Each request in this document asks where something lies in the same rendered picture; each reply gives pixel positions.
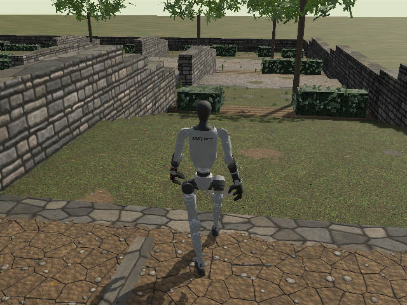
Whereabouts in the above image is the left robot forearm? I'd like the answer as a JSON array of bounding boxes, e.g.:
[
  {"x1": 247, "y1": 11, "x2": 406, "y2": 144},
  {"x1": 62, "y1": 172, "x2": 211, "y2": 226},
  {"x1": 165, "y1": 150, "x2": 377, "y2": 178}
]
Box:
[{"x1": 170, "y1": 153, "x2": 180, "y2": 175}]

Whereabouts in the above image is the left robot hand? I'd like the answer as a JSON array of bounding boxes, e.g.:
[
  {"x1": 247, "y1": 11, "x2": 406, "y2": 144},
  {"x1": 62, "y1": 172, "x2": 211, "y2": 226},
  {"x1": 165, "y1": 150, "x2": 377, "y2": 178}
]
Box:
[{"x1": 170, "y1": 172, "x2": 185, "y2": 185}]

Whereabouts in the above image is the robot left upper arm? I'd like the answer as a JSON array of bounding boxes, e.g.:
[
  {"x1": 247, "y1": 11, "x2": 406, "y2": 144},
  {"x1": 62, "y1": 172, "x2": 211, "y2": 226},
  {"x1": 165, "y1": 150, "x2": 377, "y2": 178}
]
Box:
[{"x1": 173, "y1": 128, "x2": 190, "y2": 162}]

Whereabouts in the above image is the left robot thigh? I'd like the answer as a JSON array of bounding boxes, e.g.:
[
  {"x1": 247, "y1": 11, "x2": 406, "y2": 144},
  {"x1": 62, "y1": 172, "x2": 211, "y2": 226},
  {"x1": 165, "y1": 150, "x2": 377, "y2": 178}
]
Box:
[{"x1": 182, "y1": 179, "x2": 201, "y2": 233}]

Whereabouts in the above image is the right robot forearm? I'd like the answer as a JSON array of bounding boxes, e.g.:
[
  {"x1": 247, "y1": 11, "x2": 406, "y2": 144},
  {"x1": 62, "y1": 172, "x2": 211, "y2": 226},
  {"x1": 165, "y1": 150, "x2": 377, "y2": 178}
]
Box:
[{"x1": 228, "y1": 154, "x2": 242, "y2": 186}]

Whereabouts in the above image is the robot right upper arm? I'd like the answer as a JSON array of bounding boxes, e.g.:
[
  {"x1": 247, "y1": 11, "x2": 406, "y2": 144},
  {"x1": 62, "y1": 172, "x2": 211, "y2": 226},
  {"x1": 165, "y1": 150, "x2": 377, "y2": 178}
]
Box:
[{"x1": 217, "y1": 128, "x2": 234, "y2": 164}]

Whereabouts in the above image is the humanoid robot torso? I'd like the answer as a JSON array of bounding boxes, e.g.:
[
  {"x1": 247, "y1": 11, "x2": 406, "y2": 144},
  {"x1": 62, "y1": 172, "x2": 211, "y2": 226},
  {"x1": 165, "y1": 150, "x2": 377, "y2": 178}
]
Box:
[{"x1": 189, "y1": 125, "x2": 219, "y2": 191}]

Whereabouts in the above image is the right robot hand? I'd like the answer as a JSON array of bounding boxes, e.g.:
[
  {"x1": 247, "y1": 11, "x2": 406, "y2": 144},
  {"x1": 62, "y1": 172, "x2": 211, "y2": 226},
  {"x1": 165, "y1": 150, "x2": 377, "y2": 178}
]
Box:
[{"x1": 228, "y1": 183, "x2": 243, "y2": 201}]

